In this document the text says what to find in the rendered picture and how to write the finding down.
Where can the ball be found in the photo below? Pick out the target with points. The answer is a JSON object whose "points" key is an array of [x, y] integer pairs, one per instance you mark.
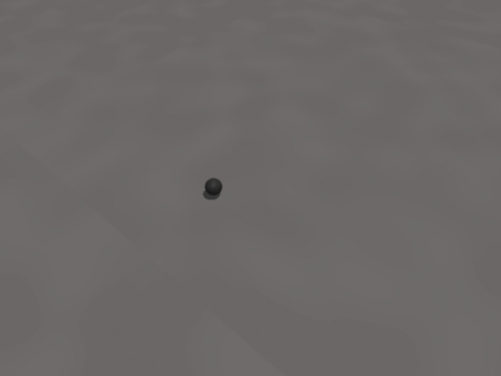
{"points": [[213, 186]]}

